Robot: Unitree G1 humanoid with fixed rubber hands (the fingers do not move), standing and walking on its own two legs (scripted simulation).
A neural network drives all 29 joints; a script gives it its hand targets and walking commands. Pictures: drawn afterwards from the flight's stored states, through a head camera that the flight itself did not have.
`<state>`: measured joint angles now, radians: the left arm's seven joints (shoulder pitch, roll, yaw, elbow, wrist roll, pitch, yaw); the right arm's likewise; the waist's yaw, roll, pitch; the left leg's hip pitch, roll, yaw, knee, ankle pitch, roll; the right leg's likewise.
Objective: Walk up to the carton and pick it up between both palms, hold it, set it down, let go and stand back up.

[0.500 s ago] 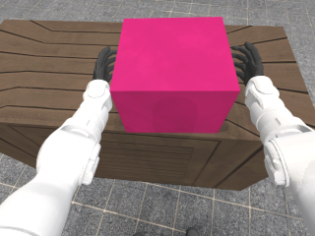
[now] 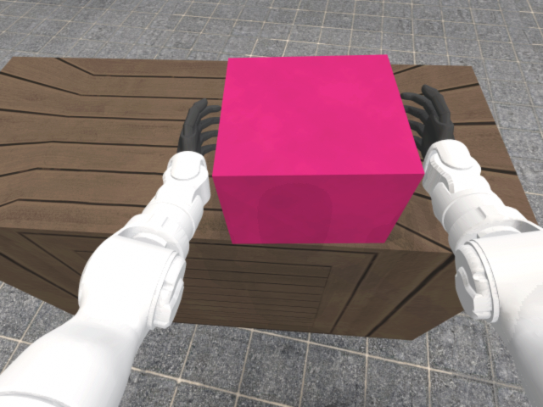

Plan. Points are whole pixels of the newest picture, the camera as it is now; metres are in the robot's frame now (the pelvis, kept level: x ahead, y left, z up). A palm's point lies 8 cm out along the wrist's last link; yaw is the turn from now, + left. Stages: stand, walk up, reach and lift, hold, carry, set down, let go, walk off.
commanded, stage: reach and lift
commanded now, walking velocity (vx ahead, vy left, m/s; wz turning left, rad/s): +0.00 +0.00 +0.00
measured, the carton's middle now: (307, 151) +0.52 -0.01 +0.04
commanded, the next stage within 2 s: none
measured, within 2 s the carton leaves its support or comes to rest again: leaves its support in 1.64 s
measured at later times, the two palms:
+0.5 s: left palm (193, 153) +0.47 +0.16 +0.08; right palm (433, 142) +0.49 -0.19 +0.10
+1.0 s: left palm (195, 155) +0.47 +0.16 +0.08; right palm (433, 149) +0.48 -0.19 +0.09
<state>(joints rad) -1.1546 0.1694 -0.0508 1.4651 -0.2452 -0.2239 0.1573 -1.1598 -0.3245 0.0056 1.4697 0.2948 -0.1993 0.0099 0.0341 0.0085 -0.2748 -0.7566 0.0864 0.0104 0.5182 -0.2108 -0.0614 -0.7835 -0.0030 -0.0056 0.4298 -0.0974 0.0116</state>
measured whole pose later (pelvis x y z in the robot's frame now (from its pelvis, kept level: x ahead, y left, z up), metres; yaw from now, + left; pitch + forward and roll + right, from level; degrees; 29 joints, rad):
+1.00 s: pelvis +0.04 +0.00 +0.02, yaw +1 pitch +16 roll -1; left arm -0.88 0.03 0.46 1.16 0.22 -0.29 0.08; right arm -0.90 -0.16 -0.54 1.19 -0.29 -0.33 0.03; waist -0.01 0.02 -0.11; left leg -0.40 0.07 0.01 0.31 -0.19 -0.05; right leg -0.44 -0.02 -0.02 0.28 -0.11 0.02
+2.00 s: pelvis -0.01 +0.01 +0.02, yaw +3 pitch +3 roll +0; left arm -0.82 0.06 0.33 0.94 0.18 0.10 0.06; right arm -0.82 -0.14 -0.34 1.04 -0.08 -0.02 -0.03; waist -0.03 -0.03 -0.09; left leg -0.22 0.04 -0.01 0.30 -0.14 -0.04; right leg -0.25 -0.05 -0.04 0.27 -0.07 0.03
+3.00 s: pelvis -0.01 +0.02 +0.02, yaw +4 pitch -6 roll +0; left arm -0.58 -0.01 0.31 0.24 0.29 0.57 -0.04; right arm -0.63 -0.11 -0.15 0.60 0.11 0.25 -0.07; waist -0.08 -0.05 0.01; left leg -0.04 0.03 -0.02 0.31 -0.16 -0.03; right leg -0.06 -0.06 -0.05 0.25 -0.09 0.04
